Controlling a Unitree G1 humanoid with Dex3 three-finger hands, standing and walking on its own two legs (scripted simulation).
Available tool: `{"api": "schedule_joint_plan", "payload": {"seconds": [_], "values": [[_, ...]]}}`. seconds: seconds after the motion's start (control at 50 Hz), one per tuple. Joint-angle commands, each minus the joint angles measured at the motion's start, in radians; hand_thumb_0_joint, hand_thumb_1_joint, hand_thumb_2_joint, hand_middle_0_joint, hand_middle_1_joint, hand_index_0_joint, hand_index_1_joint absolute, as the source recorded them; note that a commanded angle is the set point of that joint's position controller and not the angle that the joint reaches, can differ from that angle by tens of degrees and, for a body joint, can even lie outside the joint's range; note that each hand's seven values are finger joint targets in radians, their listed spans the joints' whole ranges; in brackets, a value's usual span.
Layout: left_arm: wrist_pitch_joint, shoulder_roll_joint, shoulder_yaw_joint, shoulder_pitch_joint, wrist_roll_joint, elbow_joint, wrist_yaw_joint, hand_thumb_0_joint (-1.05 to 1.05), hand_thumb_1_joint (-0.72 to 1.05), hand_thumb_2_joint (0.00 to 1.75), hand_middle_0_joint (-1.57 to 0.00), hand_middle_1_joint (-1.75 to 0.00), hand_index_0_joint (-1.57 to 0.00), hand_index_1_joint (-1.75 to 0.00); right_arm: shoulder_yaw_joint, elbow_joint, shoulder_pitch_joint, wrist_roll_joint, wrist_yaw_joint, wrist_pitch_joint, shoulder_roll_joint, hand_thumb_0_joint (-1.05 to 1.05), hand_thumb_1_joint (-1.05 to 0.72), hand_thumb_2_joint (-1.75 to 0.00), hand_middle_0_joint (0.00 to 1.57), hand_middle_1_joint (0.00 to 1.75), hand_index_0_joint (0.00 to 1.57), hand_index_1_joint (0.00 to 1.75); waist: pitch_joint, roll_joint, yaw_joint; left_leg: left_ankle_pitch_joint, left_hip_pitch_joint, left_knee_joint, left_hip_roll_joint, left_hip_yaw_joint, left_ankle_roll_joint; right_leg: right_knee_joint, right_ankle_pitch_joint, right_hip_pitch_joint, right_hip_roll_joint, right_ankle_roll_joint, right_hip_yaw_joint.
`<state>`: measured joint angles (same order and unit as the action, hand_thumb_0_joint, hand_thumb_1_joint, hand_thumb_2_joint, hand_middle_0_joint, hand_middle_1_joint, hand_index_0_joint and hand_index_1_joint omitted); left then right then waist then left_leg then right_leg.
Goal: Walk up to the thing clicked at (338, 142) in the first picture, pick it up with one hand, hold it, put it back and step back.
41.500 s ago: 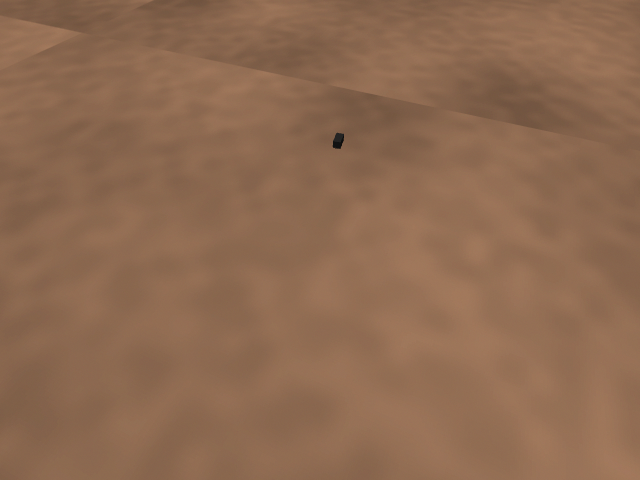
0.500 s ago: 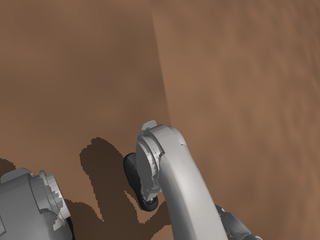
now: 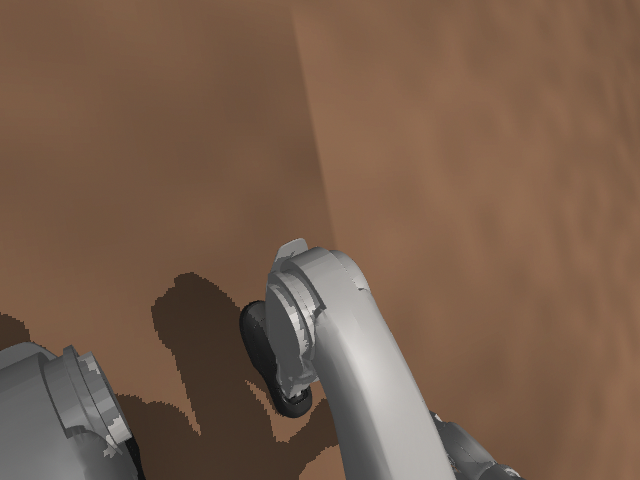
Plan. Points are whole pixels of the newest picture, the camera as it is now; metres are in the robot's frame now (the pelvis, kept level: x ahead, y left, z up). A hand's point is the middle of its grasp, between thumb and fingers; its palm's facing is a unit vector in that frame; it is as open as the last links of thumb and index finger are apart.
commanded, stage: open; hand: left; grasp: from above
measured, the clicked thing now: out of the picture +0.50 +0.32 -0.29
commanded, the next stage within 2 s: withdraw in 0.70 s
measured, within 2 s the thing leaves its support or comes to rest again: neither
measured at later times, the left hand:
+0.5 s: hand out of the picture +0.48 +0.32 -0.24, palm faces -0.46 -0.08 -0.88, open 11.0 cm
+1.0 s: hand out of the picture +0.50 +0.32 -0.22, palm faces -0.38 -0.09 -0.92, open 12.3 cm
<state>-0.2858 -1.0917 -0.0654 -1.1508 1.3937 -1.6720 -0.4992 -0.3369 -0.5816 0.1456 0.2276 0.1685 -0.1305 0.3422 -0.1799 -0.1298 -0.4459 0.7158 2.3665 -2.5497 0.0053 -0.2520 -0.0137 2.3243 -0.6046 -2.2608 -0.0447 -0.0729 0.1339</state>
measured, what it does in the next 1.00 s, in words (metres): stands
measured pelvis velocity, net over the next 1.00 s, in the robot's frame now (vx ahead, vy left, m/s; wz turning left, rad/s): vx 0.00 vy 0.00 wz -0.01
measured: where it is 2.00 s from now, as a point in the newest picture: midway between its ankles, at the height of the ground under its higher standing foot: (211, 430)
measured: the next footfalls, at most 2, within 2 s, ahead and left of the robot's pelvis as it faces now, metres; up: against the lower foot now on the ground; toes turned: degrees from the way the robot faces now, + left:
none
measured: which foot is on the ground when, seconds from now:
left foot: down 0.00-1.00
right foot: down 0.00-1.00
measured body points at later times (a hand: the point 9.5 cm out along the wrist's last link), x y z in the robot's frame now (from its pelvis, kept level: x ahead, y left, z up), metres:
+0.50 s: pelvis +0.00 +0.00 +0.00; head +0.28 +0.14 +0.32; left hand +0.50 +0.32 -0.19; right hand +0.04 -0.25 -0.04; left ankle +0.06 +0.12 -0.27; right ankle +0.13 -0.13 -0.27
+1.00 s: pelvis +0.00 +0.00 +0.00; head +0.28 +0.14 +0.33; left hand +0.52 +0.33 -0.17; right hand +0.04 -0.25 -0.04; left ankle +0.06 +0.12 -0.27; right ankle +0.13 -0.13 -0.27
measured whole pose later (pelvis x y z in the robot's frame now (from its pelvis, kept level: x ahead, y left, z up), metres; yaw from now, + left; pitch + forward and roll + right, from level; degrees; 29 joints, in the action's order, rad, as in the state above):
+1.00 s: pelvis +0.00 +0.00 +0.00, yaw +0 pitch +30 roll -17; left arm -0.27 -1.08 -0.09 -1.15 1.39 -1.57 -0.47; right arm -0.33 -0.57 0.16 0.23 0.16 -0.11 0.33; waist -0.16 -0.12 -0.43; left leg 0.71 2.38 -2.54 0.01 -0.25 -0.02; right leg 2.31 -0.60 -2.26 -0.04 -0.06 0.14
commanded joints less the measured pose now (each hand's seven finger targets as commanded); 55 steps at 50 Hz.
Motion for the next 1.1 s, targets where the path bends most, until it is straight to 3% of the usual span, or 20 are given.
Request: {"api": "schedule_joint_plan", "payload": {"seconds": [0.0,0.04,0.06,0.16,0.26,0.3,0.4,0.46,0.56,0.62,0.68,0.8,0.92,0.96,0.98,1.0,1.02,1.04,1.06,1.08], "values": [[-0.003,-0.199,-0.007,-0.257,-0.025,0.12,-0.032,0.0,0.2,0.4,-0.65,-0.43,-0.67,-0.41,0.101,-0.02,0.192,-0.006,-0.016,0.015,0.333,0.0,-0.9,-0.9,0.2,0.3,0.2,0.3,0.642,0.594,-0.059,-0.258,-0.53,0.292,-0.041,0.075,0.02,-0.164,0.233,0.353,-0.022,0.095,0.138],[-0.001,-0.18,0.019,-0.253,-0.028,0.11,-0.023,0.0,0.17,0.42,-0.62,-0.47,-0.65,-0.45,0.112,-0.016,0.184,-0.007,-0.019,0.013,0.344,0.0,-0.9,-0.9,0.2,0.3,0.2,0.3,0.637,0.588,-0.063,-0.247,-0.519,0.29,-0.038,0.085,0.014,-0.171,0.23,0.363,-0.027,0.093,0.133],[0.0,-0.186,0.01,-0.246,-0.026,0.096,-0.021,0.0,0.15,0.44,-0.61,-0.49,-0.63,-0.47,0.095,-0.01,0.189,-0.004,-0.017,0.013,0.335,0.0,-0.9,-0.9,0.2,0.3,0.2,0.3,0.612,0.555,-0.067,-0.243,-0.497,0.278,-0.037,0.081,0.014,-0.172,0.227,0.354,-0.02,0.094,0.135],[-0.008,-0.194,0.018,-0.253,-0.041,0.124,-0.011,0.0,0.06,0.52,-0.54,-0.56,-0.56,-0.54,0.104,-0.004,0.187,-0.007,-0.028,0.013,0.353,0.0,-0.9,-0.9,0.2,0.3,0.2,0.3,0.603,0.543,-0.067,-0.197,-0.49,0.284,-0.036,0.087,0.006,-0.186,0.194,0.353,-0.024,0.093,0.131],[-0.023,-0.219,-0.007,-0.258,-0.04,0.158,-0.026,0.0,0.0,0.57,-0.49,-0.59,-0.5,-0.58,0.089,-0.012,0.185,-0.005,-0.033,0.022,0.337,0.0,-0.9,-0.9,0.2,0.3,0.2,0.3,0.651,0.567,-0.06,-0.255,-0.52,0.283,-0.04,0.079,0.016,-0.181,0.233,0.384,-0.021,0.095,0.135],[-0.019,-0.203,0.011,-0.247,-0.028,0.142,-0.027,0.0,-0.02,0.59,-0.47,-0.61,-0.48,-0.6,0.091,-0.012,0.185,-0.005,-0.034,0.022,0.335,0.0,-0.9,-0.9,0.2,0.3,0.2,0.3,0.651,0.583,-0.06,-0.272,-0.552,0.284,-0.042,0.079,0.018,-0.172,0.243,0.367,-0.023,0.095,0.133],[-0.009,-0.21,0.013,-0.257,-0.022,0.126,-0.036,0.0,-0.08,0.64,-0.43,-0.64,-0.44,-0.64,0.092,-0.004,0.17,-0.003,-0.036,0.023,0.338,0.0,-0.9,-0.9,0.2,0.3,0.2,0.3,0.604,0.585,-0.059,-0.212,-0.513,0.299,-0.041,0.082,0.019,-0.184,0.197,0.343,-0.024,0.1,0.135],[-0.004,-0.219,-0.003,-0.29,-0.023,0.19,-0.035,0.0,-0.11,0.67,-0.39,-0.69,-0.4,-0.68,0.097,-0.014,0.186,-0.004,-0.036,0.021,0.342,0.0,-0.9,-0.9,0.2,0.3,0.2,0.3,0.634,0.621,-0.057,-0.241,-0.547,0.296,-0.044,0.077,0.022,-0.176,0.222,0.332,-0.017,0.098,0.135],[0.005,-0.19,0.007,-0.275,-0.036,0.17,-0.026,0.0,-0.18,0.71,-0.34,-0.73,-0.35,-0.73,0.093,-0.023,0.184,-0.004,-0.03,0.02,0.332,0.0,-0.9,-0.9,0.2,0.3,0.2,0.3,0.655,0.615,-0.063,-0.288,-0.571,0.291,-0.046,0.065,0.027,-0.17,0.247,0.333,-0.018,0.098,0.141],[0.008,-0.163,0.026,-0.252,-0.042,0.143,-0.016,0.0,-0.19,0.73,-0.32,-0.75,-0.33,-0.74,0.089,-0.025,0.192,-0.003,-0.027,0.021,0.336,0.0,-0.9,-0.9,0.2,0.3,0.2,0.3,0.606,0.584,-0.079,-0.286,-0.532,0.282,-0.045,0.068,0.024,-0.175,0.252,0.336,-0.016,0.096,0.139],[0.007,-0.188,0.021,-0.261,-0.038,0.15,-0.01,0.0,-0.21,0.74,-0.31,-0.76,-0.32,-0.75,0.092,-0.014,0.178,-0.006,-0.031,0.025,0.338,0.0,-0.9,-0.9,0.2,0.3,0.2,0.3,0.612,0.595,-0.059,-0.248,-0.528,0.296,-0.043,0.068,0.025,-0.181,0.215,0.326,-0.017,0.102,0.136],[-0.008,-0.204,0.008,-0.282,-0.037,0.206,0.0,0.0,-0.24,0.77,-0.31,-0.79,-0.32,-0.78,0.095,-0.008,0.182,-0.004,-0.026,0.03,0.343,0.0,-0.9,-0.9,0.2,0.3,0.2,0.3,0.639,0.631,-0.056,-0.28,-0.576,0.303,-0.049,0.053,0.035,-0.166,0.221,0.319,-0.012,0.103,0.138],[0.014,-0.265,-0.062,-0.324,-0.025,0.276,-0.025,0.0,-0.25,0.77,-0.31,-0.77,-0.31,-0.76,0.118,-0.006,0.214,-0.002,-0.026,0.031,0.35,0.0,-0.9,-0.9,0.2,0.3,0.2,0.3,0.711,0.669,-0.038,-0.277,-0.585,0.298,-0.037,0.078,0.027,-0.174,0.236,0.342,-0.014,0.109,0.129],[0.039,-0.24,-0.073,-0.342,-0.03,0.327,-0.028,0.0,-0.27,0.79,-0.3,-0.77,-0.3,-0.77,0.148,-0.006,0.226,-0.006,-0.02,0.027,0.349,0.0,-0.9,-0.9,0.2,0.3,0.2,0.3,0.733,0.717,-0.025,-0.258,-0.611,0.319,-0.038,0.083,0.031,-0.175,0.22,0.309,-0.011,0.113,0.122],[0.054,-0.235,-0.079,-0.358,-0.035,0.379,-0.031,0.0,-0.25,0.78,-0.31,-0.76,-0.31,-0.76,0.161,-0.004,0.227,-0.009,-0.016,0.026,0.339,0.0,-0.9,-0.9,0.2,0.3,0.2,0.3,0.792,0.762,-0.001,-0.256,-0.655,0.34,-0.039,0.085,0.036,-0.175,0.216,0.306,-0.011,0.115,0.119],[0.071,-0.196,-0.066,-0.373,-0.049,0.416,-0.026,0.0,-0.26,0.78,-0.31,-0.76,-0.31,-0.76,0.172,0.001,0.227,-0.016,-0.008,0.02,0.327,0.0,-0.9,-0.9,0.2,0.3,0.2,0.3,0.819,0.79,0.006,-0.263,-0.674,0.349,-0.039,0.086,0.038,-0.169,0.221,0.291,-0.008,0.116,0.115],[0.095,-0.213,-0.102,-0.36,-0.063,0.446,-0.027,0.0,-0.26,0.78,-0.31,-0.75,-0.31,-0.75,0.192,-0.021,0.244,-0.019,0.001,0.019,0.325,0.0,-0.9,-0.9,0.2,0.3,0.2,0.3,0.861,0.818,0.027,-0.301,-0.706,0.356,-0.04,0.088,0.043,-0.171,0.244,0.294,-0.003,0.112,0.113],[0.123,-0.15,-0.069,-0.339,-0.082,0.461,-0.017,0.0,-0.27,0.79,-0.3,-0.75,-0.3,-0.76,0.197,0.0,0.236,-0.027,0.013,0.015,0.305,0.0,-0.9,-0.9,0.2,0.3,0.2,0.3,0.895,0.817,0.042,-0.329,-0.716,0.354,-0.036,0.103,0.04,-0.171,0.266,0.305,-0.007,0.113,0.106],[0.147,-0.126,-0.066,-0.355,-0.106,0.463,-0.008,0.0,-0.28,0.8,-0.29,-0.76,-0.28,-0.76,0.21,-0.008,0.239,-0.036,0.021,0.018,0.305,0.0,-0.9,-0.9,0.2,0.3,0.2,0.3,0.896,0.789,0.038,-0.317,-0.676,0.36,-0.032,0.105,0.034,-0.174,0.263,0.295,-0.006,0.114,0.106],[0.174,-0.116,-0.064,-0.361,-0.119,0.495,0.003,0.0,-0.29,0.8,-0.28,-0.77,-0.28,-0.77,0.22,-0.009,0.245,-0.046,0.028,0.025,0.3,0.0,-0.9,-0.9,0.2,0.3,0.2,0.3,0.942,0.799,0.057,-0.344,-0.688,0.374,-0.031,0.115,0.033,-0.18,0.285,0.315,-0.008,0.113,0.098]]}}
